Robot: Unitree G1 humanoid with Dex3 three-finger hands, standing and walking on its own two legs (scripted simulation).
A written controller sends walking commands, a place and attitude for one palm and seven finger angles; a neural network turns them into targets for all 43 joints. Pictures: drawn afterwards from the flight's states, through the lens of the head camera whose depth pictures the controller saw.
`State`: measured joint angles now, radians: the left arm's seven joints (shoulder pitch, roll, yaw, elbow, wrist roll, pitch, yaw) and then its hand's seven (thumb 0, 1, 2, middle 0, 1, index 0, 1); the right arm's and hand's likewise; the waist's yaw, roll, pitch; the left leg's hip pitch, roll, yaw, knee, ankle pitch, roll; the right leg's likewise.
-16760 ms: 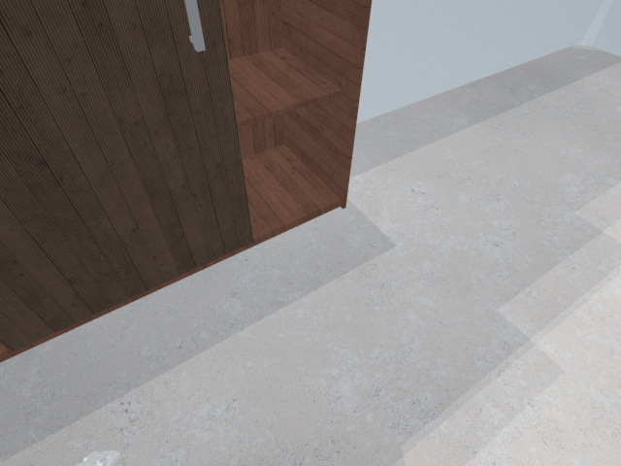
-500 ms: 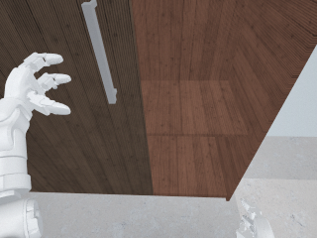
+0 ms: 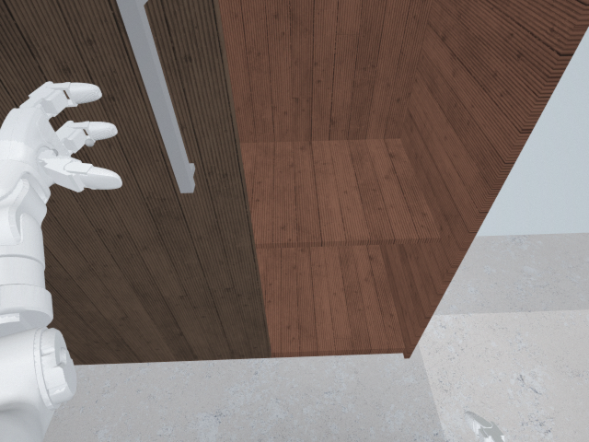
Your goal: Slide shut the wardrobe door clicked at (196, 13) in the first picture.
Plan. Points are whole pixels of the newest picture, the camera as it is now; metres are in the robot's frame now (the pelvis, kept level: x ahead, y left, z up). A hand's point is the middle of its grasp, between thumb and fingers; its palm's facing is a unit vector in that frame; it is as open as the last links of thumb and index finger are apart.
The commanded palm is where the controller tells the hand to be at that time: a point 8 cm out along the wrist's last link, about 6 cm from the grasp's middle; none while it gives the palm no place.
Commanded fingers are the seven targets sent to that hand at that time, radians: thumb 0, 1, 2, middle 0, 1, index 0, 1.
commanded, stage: move the hooked fingers beside the handle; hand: left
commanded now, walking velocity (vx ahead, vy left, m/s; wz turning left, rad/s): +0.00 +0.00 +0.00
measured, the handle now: (167, 105) +0.50 +0.20 +0.23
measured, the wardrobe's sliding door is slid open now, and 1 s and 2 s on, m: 0.46 0.46 0.46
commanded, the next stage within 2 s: feel for the door with the fingertips in 1.00 s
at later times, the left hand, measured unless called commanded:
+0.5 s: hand (107, 132) +0.44 +0.26 +0.22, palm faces +0.11 -0.99 -0.03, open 14.0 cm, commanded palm +0.42 +0.30 +0.22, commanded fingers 0.00 -0.50 0.30 -0.30 -1.20 -0.30 -1.20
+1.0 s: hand (114, 131) +0.44 +0.25 +0.22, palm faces +0.10 -0.99 -0.02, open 14.0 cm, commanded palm +0.42 +0.30 +0.22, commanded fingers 0.00 -0.50 0.30 -0.30 -1.20 -0.30 -1.20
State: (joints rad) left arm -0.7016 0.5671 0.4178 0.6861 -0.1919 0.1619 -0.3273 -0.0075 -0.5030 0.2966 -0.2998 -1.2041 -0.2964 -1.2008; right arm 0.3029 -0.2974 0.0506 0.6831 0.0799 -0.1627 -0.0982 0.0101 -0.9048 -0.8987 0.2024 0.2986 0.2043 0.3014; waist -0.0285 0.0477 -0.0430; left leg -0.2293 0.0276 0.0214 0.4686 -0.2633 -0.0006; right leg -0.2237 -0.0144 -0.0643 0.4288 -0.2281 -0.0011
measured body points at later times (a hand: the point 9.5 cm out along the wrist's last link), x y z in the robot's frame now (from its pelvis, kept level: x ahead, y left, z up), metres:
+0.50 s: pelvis +0.01 +0.01 +0.00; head +0.02 +0.00 +0.45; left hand +0.43 +0.31 +0.23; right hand +0.09 -0.26 -0.11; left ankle -0.01 +0.12 -0.74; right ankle +0.00 -0.12 -0.74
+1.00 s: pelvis +0.01 +0.00 +0.00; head +0.02 -0.01 +0.45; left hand +0.43 +0.30 +0.23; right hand +0.12 -0.26 -0.11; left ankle -0.01 +0.12 -0.74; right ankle +0.00 -0.12 -0.74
